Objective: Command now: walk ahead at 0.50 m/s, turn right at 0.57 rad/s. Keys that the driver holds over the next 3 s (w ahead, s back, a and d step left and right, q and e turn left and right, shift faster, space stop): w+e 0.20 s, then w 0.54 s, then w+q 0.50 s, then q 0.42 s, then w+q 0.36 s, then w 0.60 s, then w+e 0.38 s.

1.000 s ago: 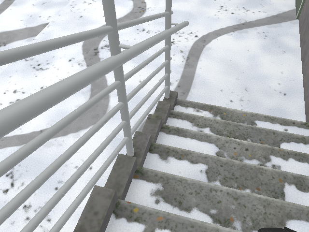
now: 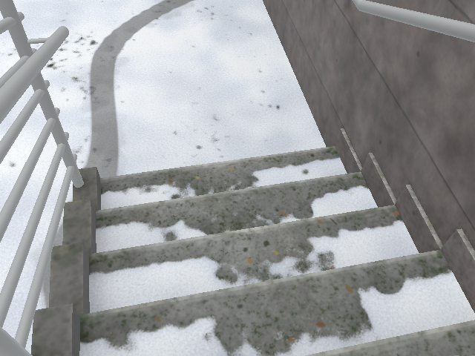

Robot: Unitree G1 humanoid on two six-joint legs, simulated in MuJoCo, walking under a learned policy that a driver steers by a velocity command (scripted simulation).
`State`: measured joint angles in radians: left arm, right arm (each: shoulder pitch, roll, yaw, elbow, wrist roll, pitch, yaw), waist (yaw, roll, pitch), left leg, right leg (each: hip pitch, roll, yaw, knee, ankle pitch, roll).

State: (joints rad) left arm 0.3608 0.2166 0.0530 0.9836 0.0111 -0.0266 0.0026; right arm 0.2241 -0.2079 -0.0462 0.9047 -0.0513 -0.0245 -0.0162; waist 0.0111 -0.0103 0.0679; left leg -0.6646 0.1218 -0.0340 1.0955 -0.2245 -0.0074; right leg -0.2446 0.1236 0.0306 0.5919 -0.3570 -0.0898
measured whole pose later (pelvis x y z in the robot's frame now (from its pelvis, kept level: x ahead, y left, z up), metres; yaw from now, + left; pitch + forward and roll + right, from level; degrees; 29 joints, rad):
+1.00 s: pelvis +0.58 -0.09 -0.30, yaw -7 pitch -2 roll +1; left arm 0.18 0.16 0.04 0.92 0.02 -0.06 -0.03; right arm 0.42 -0.22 -0.05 0.99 -0.03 -0.01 -0.03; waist -0.08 0.05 0.09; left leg -0.50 0.04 -0.06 1.54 -0.46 0.07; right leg -0.36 -0.02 -0.10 0.68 -0.29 -0.06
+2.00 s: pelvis +0.86 -0.09 -0.44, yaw +28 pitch +0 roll -2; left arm 0.04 0.19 -0.03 0.64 0.05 0.06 0.01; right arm 0.38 -0.22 -0.02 0.77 -0.02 0.03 -0.03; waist -0.10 -0.04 -0.04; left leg -0.37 -0.15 -0.24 0.52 -0.15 0.09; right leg -0.67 0.05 0.07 1.10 -0.27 0.10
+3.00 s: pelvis +1.21 +0.12 -0.55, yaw +27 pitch -3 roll +4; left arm 0.27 0.28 0.05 0.87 0.03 -0.02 -0.03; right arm 0.33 -0.23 -0.07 1.08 -0.02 -0.08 -0.06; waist 0.06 -0.03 0.06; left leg -0.30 0.01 0.15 1.41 -0.57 0.06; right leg -0.29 0.04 -0.07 0.53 0.27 -0.14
